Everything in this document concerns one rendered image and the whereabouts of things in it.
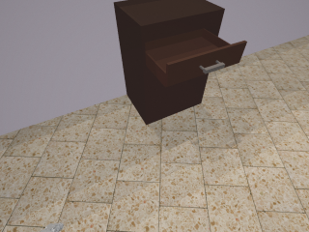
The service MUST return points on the robot left hand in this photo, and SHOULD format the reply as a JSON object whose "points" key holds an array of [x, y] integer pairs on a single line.
{"points": [[56, 227]]}

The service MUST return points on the handle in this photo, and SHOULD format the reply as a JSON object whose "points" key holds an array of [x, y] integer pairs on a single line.
{"points": [[213, 68]]}

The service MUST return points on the drawer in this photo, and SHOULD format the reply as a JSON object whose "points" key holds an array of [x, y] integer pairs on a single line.
{"points": [[178, 58]]}

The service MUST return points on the cabinet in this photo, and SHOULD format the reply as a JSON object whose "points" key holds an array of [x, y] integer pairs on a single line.
{"points": [[142, 21]]}

